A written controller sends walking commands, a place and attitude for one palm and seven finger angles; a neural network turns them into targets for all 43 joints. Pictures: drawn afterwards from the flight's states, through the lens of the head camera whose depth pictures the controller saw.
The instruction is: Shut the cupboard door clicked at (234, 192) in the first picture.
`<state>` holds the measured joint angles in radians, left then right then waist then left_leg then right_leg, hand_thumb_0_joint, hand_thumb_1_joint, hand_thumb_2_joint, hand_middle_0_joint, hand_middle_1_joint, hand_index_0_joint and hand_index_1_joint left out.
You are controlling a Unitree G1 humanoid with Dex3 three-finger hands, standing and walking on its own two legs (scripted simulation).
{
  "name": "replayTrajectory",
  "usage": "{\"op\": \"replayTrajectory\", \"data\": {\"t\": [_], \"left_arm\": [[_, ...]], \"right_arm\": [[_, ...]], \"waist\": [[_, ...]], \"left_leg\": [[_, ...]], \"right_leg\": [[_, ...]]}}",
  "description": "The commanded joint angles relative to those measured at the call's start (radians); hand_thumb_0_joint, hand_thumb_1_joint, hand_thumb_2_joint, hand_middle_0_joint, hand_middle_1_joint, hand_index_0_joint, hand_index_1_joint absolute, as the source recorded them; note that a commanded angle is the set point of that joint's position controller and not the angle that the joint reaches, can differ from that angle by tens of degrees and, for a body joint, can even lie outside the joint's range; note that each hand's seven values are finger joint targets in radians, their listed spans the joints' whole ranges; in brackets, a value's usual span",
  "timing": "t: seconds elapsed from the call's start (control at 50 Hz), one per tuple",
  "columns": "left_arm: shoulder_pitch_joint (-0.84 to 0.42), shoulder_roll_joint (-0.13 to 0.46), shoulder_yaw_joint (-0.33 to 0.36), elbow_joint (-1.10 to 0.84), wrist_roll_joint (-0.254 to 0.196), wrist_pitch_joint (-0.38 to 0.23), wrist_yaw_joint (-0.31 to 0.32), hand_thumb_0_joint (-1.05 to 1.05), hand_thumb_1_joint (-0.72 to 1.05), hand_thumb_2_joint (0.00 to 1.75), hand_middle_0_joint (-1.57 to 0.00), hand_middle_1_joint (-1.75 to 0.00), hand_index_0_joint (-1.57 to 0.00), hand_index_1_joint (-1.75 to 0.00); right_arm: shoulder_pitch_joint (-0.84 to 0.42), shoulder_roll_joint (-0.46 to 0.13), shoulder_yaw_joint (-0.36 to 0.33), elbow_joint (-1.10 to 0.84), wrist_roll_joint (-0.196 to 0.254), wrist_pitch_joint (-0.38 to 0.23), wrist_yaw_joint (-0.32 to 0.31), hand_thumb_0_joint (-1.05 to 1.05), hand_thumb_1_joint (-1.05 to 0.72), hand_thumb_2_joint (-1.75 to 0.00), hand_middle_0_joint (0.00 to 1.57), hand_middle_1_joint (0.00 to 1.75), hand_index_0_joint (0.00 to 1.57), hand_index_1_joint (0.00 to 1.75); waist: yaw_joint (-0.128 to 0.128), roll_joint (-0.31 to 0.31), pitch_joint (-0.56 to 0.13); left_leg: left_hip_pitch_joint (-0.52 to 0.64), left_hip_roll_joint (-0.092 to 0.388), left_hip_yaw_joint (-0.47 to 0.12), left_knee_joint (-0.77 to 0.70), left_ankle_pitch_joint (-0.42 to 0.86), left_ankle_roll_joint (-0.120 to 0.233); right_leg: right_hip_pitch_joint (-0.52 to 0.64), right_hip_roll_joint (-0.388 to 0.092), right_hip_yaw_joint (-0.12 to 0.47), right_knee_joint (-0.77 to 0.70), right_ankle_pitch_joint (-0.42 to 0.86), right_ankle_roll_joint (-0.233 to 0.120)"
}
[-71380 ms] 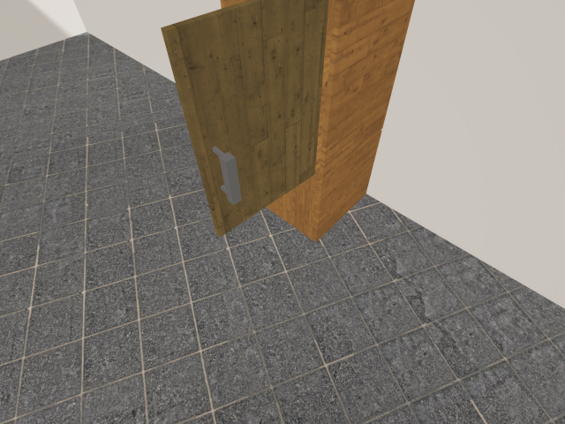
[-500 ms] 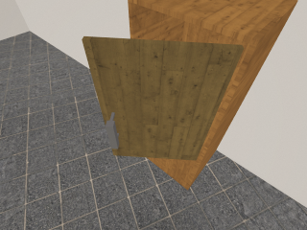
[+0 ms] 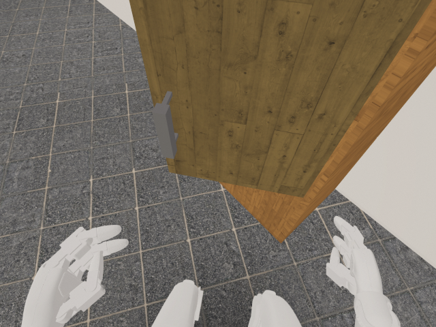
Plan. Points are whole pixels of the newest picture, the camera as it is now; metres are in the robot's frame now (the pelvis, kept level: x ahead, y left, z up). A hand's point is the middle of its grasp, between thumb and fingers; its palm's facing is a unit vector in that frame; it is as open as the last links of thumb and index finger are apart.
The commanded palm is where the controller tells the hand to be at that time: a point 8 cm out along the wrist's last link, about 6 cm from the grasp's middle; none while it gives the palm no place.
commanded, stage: raise the hand and make a fist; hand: left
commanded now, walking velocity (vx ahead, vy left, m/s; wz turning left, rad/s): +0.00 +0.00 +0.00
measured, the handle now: (169, 125) +0.50 +0.18 +0.03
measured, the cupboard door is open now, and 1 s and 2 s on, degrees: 37 37 37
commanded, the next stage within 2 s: bring the fist close to the handle in 1.38 s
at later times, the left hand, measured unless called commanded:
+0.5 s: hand (106, 259) +0.20 +0.20 +0.05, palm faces -0.08 -1.00 -0.03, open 3.4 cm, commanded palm +0.18 +0.26 +0.06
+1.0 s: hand (107, 238) +0.23 +0.21 +0.05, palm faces -0.07 -1.00 -0.04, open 3.1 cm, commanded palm +0.21 +0.26 +0.06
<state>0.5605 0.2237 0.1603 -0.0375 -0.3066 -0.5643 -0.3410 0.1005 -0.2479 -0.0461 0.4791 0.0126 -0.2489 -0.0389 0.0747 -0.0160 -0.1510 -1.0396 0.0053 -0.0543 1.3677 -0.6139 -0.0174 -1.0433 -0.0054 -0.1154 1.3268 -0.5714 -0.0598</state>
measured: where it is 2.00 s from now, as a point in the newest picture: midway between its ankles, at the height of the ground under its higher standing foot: outside the picture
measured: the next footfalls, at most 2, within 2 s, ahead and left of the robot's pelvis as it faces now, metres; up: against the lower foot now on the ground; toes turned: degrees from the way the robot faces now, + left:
none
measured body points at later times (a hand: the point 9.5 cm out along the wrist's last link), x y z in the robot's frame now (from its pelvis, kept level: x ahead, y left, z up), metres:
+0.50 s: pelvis -0.01 +0.03 +0.00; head +0.08 +0.04 +0.45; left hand +0.20 +0.26 +0.06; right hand +0.17 -0.23 -0.07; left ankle +0.03 +0.13 -0.61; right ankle +0.04 -0.09 -0.61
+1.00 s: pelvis +0.01 +0.03 +0.01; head +0.09 +0.04 +0.45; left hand +0.23 +0.27 +0.06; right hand +0.20 -0.20 -0.07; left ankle +0.03 +0.13 -0.61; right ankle +0.04 -0.09 -0.61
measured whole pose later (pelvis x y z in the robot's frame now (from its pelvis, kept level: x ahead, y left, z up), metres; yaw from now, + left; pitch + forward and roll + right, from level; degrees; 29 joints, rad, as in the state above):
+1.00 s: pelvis +0.01 +0.03 +0.01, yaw -1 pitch +19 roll -3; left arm 0.39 0.26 0.15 -0.05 -0.29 -0.40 -0.31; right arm 0.22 -0.24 0.02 0.45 0.02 -0.15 -0.04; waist 0.02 0.02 -0.18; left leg -1.08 0.00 -0.03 1.35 -0.61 0.03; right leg -1.07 -0.01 -0.09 1.28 -0.55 -0.02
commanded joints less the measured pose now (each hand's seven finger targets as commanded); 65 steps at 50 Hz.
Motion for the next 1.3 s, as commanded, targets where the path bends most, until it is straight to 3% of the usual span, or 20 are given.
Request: {"op": "replayTrajectory", "data": {"t": [0.0,0.04,0.1,0.14,0.22,0.26,0.34,0.5,0.54,0.6,0.76,0.8,0.86,0.92,1.02,1.1,1.2,1.28], "left_arm": [[-0.156,0.112,0.014,-0.223,-0.03,-0.015,-0.079,0.0,0.9,0.9,-0.69,-0.84,-0.69,-0.84],[-0.102,0.121,0.046,-0.175,-0.041,0.063,-0.101,0.0,0.9,0.9,-0.73,-0.88,-0.73,-0.88],[-0.057,0.169,0.132,-0.183,-0.056,0.144,-0.081,0.0,0.9,0.9,-0.79,-0.94,-0.79,-0.94],[-0.049,0.144,0.129,-0.23,-0.063,0.151,-0.053,0.0,0.9,0.9,-0.82,-0.98,-0.82,-0.98],[-0.059,0.126,0.12,-0.208,-0.051,0.109,0.002,0.0,0.9,0.9,-0.9,-1.06,-0.9,-1.06],[-0.074,0.109,0.079,-0.199,-0.039,0.077,0.008,0.0,0.9,0.9,-0.93,-1.1,-0.93,-1.1],[-0.084,0.109,0.042,-0.219,-0.022,0.042,0.016,0.0,0.9,0.9,-1.01,-1.18,-1.01,-1.18],[-0.088,0.139,0.058,-0.269,0.003,0.043,0.072,0.0,0.9,0.9,-1.15,-1.34,-1.15,-1.34],[-0.076,0.111,0.031,-0.254,0.009,0.053,0.076,0.0,0.9,0.9,-1.19,-1.38,-1.19,-1.38],[-0.102,0.125,0.031,-0.25,0.021,0.07,0.081,0.0,0.9,0.9,-1.24,-1.44,-1.24,-1.44],[-0.16,0.124,0.035,-0.217,0.009,0.086,0.05,0.0,0.9,0.9,-1.3,-1.5,-1.3,-1.5],[-0.181,0.151,0.059,-0.224,0.006,0.087,0.046,0.0,0.9,0.9,-1.3,-1.5,-1.3,-1.5],[-0.179,0.144,0.056,-0.233,0.001,0.089,0.036,0.0,0.9,0.9,-1.3,-1.5,-1.3,-1.5],[-0.188,0.141,0.059,-0.207,-0.004,0.102,0.029,0.0,0.9,0.9,-1.3,-1.5,-1.3,-1.5],[-0.17,0.149,0.076,-0.227,-0.01,0.102,0.029,0.0,0.9,0.9,-1.3,-1.5,-1.3,-1.5],[-0.16,0.148,0.081,-0.208,-0.01,0.101,0.038,0.0,0.9,0.9,-1.3,-1.5,-1.3,-1.5],[-0.179,0.147,0.076,-0.173,-0.01,0.092,0.04,0.0,0.9,0.9,-1.3,-1.5,-1.3,-1.5],[-0.189,0.149,0.073,-0.189,-0.011,0.075,0.037,0.0,0.9,0.9,-1.3,-1.5,-1.3,-1.5]], "right_arm": [[0.058,-0.114,-0.033,-0.09,0.012,-0.039,-0.03,0.0,-0.9,-0.9,0.2,0.3,0.2,0.3],[0.049,-0.108,-0.035,-0.103,0.026,-0.029,-0.033,0.0,-0.9,-0.9,0.2,0.3,0.2,0.3],[0.024,-0.093,-0.033,-0.123,0.031,-0.009,-0.033,0.0,-0.9,-0.9,0.2,0.3,0.2,0.3],[0.022,-0.076,-0.029,-0.135,0.028,-0.005,-0.027,0.0,-0.9,-0.9,0.2,0.3,0.2,0.3],[0.029,-0.073,-0.025,-0.131,0.019,-0.002,-0.025,0.0,-0.9,-0.9,0.2,0.3,0.2,0.3],[0.037,-0.084,-0.024,-0.131,0.02,-0.006,-0.025,0.0,-0.9,-0.9,0.2,0.3,0.2,0.3],[0.056,-0.106,-0.022,-0.143,0.018,-0.011,-0.028,0.0,-0.9,-0.9,0.2,0.3,0.2,0.3],[0.075,-0.123,-0.02,-0.165,0.011,0.009,-0.026,0.0,-0.9,-0.9,0.2,0.3,0.2,0.3],[0.08,-0.124,-0.02,-0.171,0.01,0.02,-0.022,0.0,-0.9,-0.9,0.2,0.3,0.2,0.3],[0.092,-0.129,-0.016,-0.178,0.007,0.032,-0.02,0.0,-0.9,-0.9,0.2,0.3,0.2,0.3],[0.101,-0.131,-0.005,-0.182,0.006,0.043,-0.018,0.0,-0.9,-0.9,0.2,0.3,0.2,0.3],[0.101,-0.132,-0.003,-0.179,0.003,0.041,-0.02,0.0,-0.9,-0.9,0.2,0.3,0.2,0.3],[0.105,-0.131,-0.004,-0.18,0.005,0.042,-0.016,0.0,-0.9,-0.9,0.2,0.3,0.2,0.3],[0.106,-0.131,-0.004,-0.175,0.006,0.044,-0.016,0.0,-0.9,-0.9,0.2,0.3,0.2,0.3],[0.109,-0.129,-0.01,-0.176,0.007,0.046,-0.014,0.0,-0.9,-0.9,0.2,0.3,0.2,0.3],[0.111,-0.126,-0.014,-0.17,0.008,0.052,-0.012,0.0,-0.9,-0.9,0.2,0.3,0.2,0.3],[0.108,-0.13,-0.013,-0.174,0.008,0.061,-0.015,0.0,-0.9,-0.9,0.2,0.3,0.2,0.3],[0.108,-0.128,-0.01,-0.18,0.009,0.061,-0.016,0.0,-0.9,-0.9,0.2,0.3,0.2,0.3]], "waist": [[-0.11,0.055,-0.226],[-0.084,-0.007,-0.257],[-0.03,-0.008,-0.323],[-0.022,0.001,-0.344],[-0.035,-0.035,-0.28],[-0.054,-0.024,-0.226],[-0.06,0.022,-0.216],[-0.049,0.094,-0.242],[-0.058,0.094,-0.224],[-0.069,0.087,-0.222],[-0.081,0.069,-0.225],[-0.073,0.081,-0.248],[-0.071,0.084,-0.283],[-0.076,0.076,-0.275],[-0.061,0.077,-0.318],[-0.064,0.065,-0.296],[-0.076,0.025,-0.256],[-0.072,0.04,-0.268]], "left_leg": [[0.045,-0.012,0.014,-0.115,0.275,0.054],[0.019,-0.012,0.015,-0.132,0.255,0.049],[0.012,-0.016,0.016,-0.151,0.285,0.045],[0.031,-0.019,0.013,-0.174,0.3,0.039],[0.001,-0.018,0.011,-0.187,0.258,0.035],[0.006,-0.017,0.009,-0.201,0.204,0.036],[0.04,-0.019,0.0,-0.231,0.163,0.04],[0.108,-0.018,-0.025,-0.29,0.173,0.031],[0.125,-0.015,-0.027,-0.298,0.179,0.026],[0.128,-0.014,-0.037,-0.3,0.184,0.025],[0.124,-0.014,-0.025,-0.273,0.21,0.023],[0.115,-0.018,-0.021,-0.26,0.236,0.027],[0.139,-0.015,-0.02,-0.256,0.276,0.023],[0.118,-0.018,-0.01,-0.243,0.28,0.027],[0.139,-0.016,-0.009,-0.244,0.346,0.023],[0.123,-0.018,-0.002,-0.238,0.352,0.026],[0.071,-0.021,0.007,-0.23,0.266,0.034],[0.066,-0.022,0.013,-0.227,0.243,0.035]], "right_leg": [[0.197,0.015,0.19,-0.258,0.19,0.037],[0.251,0.002,0.199,-0.283,0.147,0.046],[0.335,-0.008,0.206,-0.278,0.175,0.049],[0.346,-0.013,0.188,-0.265,0.216,0.054],[0.293,-0.009,0.17,-0.262,0.149,0.05],[0.225,-0.002,0.157,-0.274,0.047,0.042],[0.167,0.007,0.124,-0.257,-0.004,0.026],[0.145,0.025,0.06,-0.205,0.08,0.015],[0.13,0.025,0.051,-0.207,0.099,0.019],[0.129,0.031,0.045,-0.206,0.112,0.017],[0.139,0.031,0.051,-0.216,0.138,0.021],[0.161,0.032,0.058,-0.21,0.157,0.016],[0.169,0.03,0.056,-0.203,0.194,0.019],[0.179,0.029,0.064,-0.21,0.203,0.022],[0.212,0.028,0.062,-0.195,0.265,0.02],[0.219,0.028,0.067,-0.2,0.277,0.02],[0.217,0.024,0.09,-0.229,0.191,0.025],[0.225,0.017,0.108,-0.24,0.158,0.025]]}}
